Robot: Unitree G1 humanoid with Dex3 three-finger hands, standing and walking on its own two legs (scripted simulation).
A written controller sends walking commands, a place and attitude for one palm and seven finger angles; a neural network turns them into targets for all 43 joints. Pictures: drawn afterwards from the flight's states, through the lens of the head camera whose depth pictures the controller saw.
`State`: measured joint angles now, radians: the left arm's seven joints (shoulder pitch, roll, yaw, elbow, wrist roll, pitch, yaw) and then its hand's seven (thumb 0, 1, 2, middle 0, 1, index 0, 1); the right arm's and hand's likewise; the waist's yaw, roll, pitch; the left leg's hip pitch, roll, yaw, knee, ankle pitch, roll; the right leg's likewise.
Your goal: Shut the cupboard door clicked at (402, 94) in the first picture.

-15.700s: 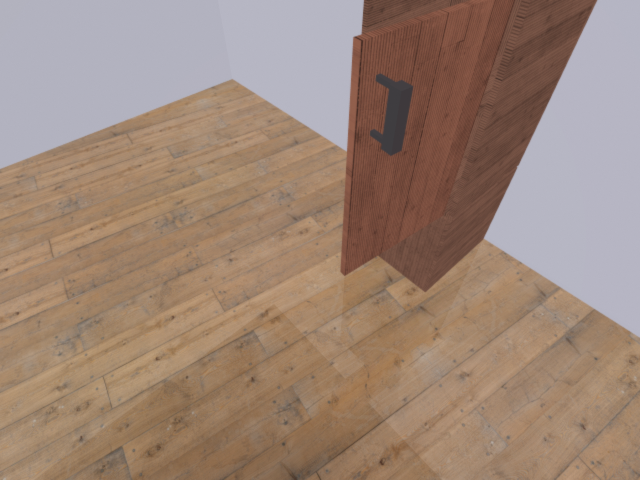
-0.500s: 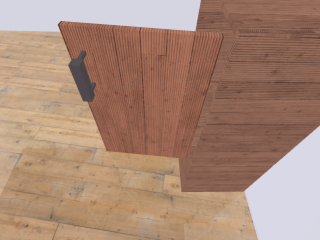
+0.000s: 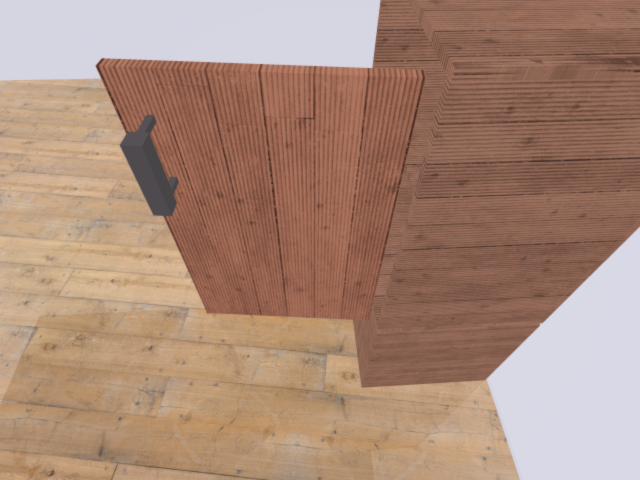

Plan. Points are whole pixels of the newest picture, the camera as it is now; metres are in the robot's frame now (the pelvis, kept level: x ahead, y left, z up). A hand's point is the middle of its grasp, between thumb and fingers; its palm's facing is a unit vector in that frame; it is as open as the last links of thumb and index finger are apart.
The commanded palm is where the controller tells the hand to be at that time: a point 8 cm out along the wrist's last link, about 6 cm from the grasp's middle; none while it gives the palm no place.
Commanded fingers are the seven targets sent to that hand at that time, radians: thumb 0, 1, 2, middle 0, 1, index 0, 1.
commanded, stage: look again from close up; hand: left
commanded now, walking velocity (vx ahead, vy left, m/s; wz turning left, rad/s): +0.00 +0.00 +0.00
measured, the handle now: (156, 165) +0.47 +0.25 +0.13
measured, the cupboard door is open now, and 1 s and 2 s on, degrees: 84 84 84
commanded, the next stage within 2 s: shuffle to correct the standing spot in 0.44 s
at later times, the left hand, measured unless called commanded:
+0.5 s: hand out of the picture -0.02 +0.17 -0.17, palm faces -0.03 -0.98 -0.20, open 7.4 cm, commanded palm none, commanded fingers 0.00 0.90 0.90 -0.20 -0.30 -0.20 -0.30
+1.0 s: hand out of the picture +0.00 +0.24 -0.17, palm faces -0.07 -0.97 -0.24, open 7.4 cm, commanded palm none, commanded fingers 0.00 0.90 0.90 -0.20 -0.30 -0.20 -0.30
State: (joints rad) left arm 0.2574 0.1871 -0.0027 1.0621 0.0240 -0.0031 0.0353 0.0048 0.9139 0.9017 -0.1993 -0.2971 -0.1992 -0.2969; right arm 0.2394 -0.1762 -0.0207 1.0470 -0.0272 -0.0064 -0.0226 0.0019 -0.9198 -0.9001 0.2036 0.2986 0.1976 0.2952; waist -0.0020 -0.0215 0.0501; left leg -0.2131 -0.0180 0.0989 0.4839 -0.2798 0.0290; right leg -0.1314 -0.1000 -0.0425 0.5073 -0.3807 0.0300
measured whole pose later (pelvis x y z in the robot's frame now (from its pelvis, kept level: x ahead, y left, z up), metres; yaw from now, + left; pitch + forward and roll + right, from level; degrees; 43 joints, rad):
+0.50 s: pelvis -0.04 -0.01 +0.00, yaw -1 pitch -2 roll +0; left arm 0.28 0.19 -0.03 1.02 0.02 0.00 0.03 0.00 0.91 0.90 -0.20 -0.30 -0.20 -0.30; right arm 0.18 -0.18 -0.01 1.04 -0.02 0.02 0.00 0.01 -0.91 -0.90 0.20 0.30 0.20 0.29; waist 0.00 -0.01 0.04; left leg -0.24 0.03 0.09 0.52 -0.24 0.01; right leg -0.15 -0.05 -0.04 0.51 -0.32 0.03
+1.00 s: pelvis -0.02 +0.05 +0.00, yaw -3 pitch +0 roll +0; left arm 0.29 0.20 0.02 1.03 0.03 0.02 0.02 0.01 0.91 0.90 -0.20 -0.30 -0.20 -0.30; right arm 0.35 -0.18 0.00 1.06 -0.03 0.00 -0.01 0.01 -0.91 -0.90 0.20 0.30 0.20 0.29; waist -0.02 0.02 0.07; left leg -0.20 -0.04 0.16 0.44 -0.25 0.10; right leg -0.37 -0.08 -0.09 0.91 -0.48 0.00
